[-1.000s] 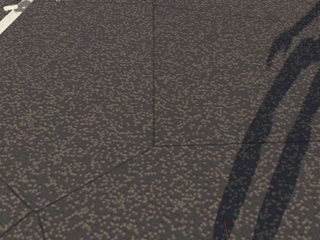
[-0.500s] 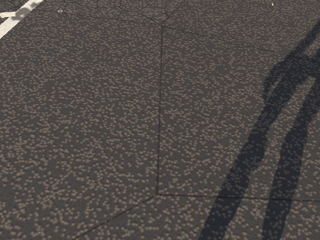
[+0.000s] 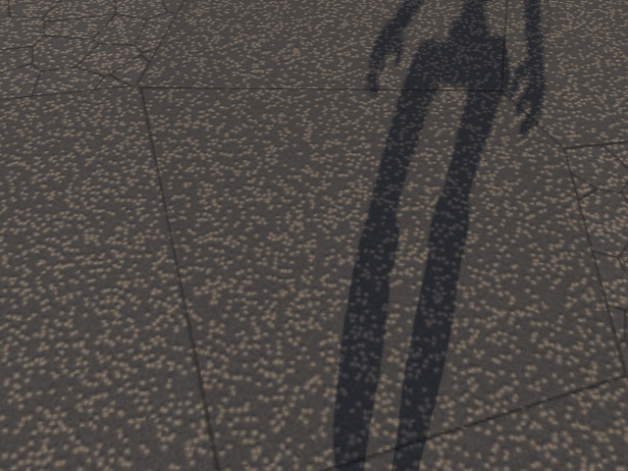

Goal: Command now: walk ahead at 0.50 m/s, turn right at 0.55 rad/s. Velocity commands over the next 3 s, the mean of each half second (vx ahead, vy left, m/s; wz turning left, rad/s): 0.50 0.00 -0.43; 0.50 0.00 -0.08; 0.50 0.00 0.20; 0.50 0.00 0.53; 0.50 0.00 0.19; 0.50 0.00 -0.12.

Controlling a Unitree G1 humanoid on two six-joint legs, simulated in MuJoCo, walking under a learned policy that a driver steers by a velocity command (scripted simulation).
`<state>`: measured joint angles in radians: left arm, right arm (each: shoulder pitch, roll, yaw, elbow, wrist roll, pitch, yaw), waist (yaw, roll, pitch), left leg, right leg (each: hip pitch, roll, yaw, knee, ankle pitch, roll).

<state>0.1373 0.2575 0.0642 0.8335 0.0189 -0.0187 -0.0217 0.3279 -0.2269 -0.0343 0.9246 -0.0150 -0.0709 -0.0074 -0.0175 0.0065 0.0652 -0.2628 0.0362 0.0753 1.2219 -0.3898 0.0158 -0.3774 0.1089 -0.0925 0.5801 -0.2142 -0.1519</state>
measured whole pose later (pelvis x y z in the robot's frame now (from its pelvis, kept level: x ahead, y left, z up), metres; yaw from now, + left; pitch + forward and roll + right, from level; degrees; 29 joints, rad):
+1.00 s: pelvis +0.53 -0.05 +0.00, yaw -13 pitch +1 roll +1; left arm 0.03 0.23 0.01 0.78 0.05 -0.07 -0.02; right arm 0.44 -0.23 -0.03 0.99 -0.01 -0.06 0.00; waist -0.06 0.00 0.05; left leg -0.02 -0.02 0.04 0.60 -0.46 0.04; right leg -0.43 0.01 -0.08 0.54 -0.12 -0.09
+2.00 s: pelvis +1.06 -0.11 +0.01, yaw +12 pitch +2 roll +1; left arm 0.02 0.25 0.02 0.75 0.03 -0.04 -0.03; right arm 0.43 -0.27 -0.07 0.90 -0.01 -0.04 -0.01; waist -0.10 -0.03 0.04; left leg 0.02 -0.14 -0.18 0.30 -0.33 0.11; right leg -0.59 -0.05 0.02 0.61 -0.06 0.03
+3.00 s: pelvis +1.56 +0.03 +0.02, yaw +10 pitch +1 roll +1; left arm 0.13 0.24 0.04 0.87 0.03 -0.02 -0.05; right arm 0.41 -0.21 -0.03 0.98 -0.02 -0.10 -0.01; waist -0.04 -0.04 0.03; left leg 0.09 -0.08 0.17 0.16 -0.27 0.07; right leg -0.64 -0.07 -0.03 0.72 0.00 -0.05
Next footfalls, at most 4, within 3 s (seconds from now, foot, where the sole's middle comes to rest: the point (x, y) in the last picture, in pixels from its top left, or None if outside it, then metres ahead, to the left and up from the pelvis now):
0.44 left None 0.43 0.09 -0.76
0.96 right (397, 381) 0.65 -0.16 -0.76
1.54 left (340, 266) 0.96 -0.05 -0.76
2.06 right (382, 173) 1.29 -0.18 -0.76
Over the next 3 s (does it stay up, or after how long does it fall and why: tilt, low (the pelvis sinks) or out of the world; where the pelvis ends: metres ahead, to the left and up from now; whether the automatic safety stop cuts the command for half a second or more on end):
stays up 1.56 0.03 0.02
